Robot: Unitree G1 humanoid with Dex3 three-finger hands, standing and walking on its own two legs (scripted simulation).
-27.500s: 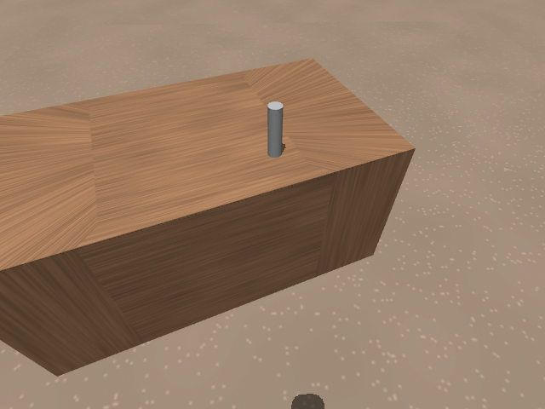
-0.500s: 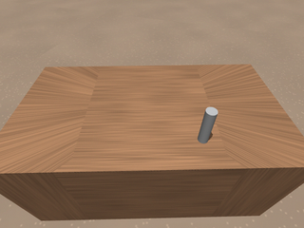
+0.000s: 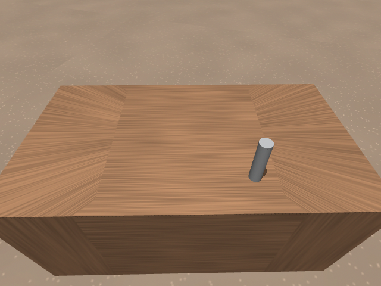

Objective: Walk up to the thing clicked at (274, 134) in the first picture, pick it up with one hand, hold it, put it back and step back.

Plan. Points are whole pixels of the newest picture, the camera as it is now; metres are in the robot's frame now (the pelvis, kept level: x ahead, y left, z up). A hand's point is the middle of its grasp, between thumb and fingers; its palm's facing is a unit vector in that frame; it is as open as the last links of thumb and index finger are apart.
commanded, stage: stand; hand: right
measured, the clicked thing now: (260, 161) +0.51 -0.20 -0.09
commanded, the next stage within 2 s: step back in 1.70 s
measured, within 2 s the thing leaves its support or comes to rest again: neither
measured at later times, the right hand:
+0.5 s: hand out of the picture +0.07 -0.25 -0.16, palm faces -0.01 +0.94 -0.35, open 7.4 cm
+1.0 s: hand out of the picture +0.08 -0.24 -0.15, palm faces +0.00 +0.94 -0.35, open 7.4 cm
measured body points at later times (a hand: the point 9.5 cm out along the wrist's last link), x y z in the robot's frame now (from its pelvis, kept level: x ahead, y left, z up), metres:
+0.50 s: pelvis +0.01 +0.01 +0.00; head +0.02 +0.01 +0.45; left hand +0.07 +0.30 -0.14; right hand +0.07 -0.30 -0.13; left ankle +0.02 +0.14 -0.74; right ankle +0.03 -0.15 -0.74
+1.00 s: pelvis +0.02 +0.01 +0.00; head +0.03 +0.02 +0.45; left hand +0.09 +0.31 -0.14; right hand +0.08 -0.29 -0.13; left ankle +0.02 +0.14 -0.74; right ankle +0.03 -0.15 -0.74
